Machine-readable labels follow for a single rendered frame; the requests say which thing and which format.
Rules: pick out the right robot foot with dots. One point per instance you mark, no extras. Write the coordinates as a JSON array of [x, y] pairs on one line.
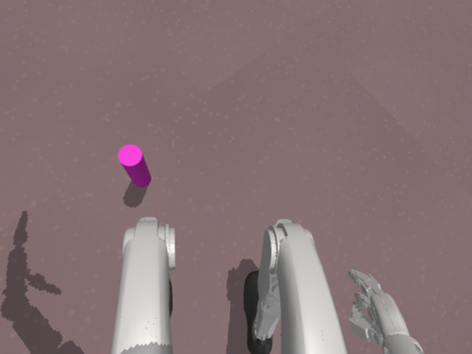
[[251, 298]]

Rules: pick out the right robot arm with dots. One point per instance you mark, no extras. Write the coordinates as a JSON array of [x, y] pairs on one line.
[[401, 344]]

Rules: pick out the right robot hand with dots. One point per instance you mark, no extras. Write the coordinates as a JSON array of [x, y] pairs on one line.
[[385, 317]]

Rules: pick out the can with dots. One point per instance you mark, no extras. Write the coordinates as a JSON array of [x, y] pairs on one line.
[[134, 163]]

